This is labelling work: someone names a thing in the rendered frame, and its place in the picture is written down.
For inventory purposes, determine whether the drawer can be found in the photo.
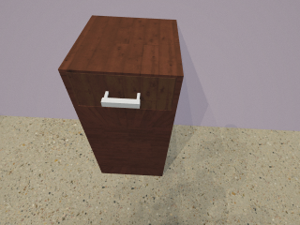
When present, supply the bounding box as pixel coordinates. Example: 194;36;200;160
67;72;176;110

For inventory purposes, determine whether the cabinet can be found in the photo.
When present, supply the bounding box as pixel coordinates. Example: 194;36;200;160
58;15;184;176

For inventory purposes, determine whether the handle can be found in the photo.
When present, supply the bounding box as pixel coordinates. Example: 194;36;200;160
101;91;141;109

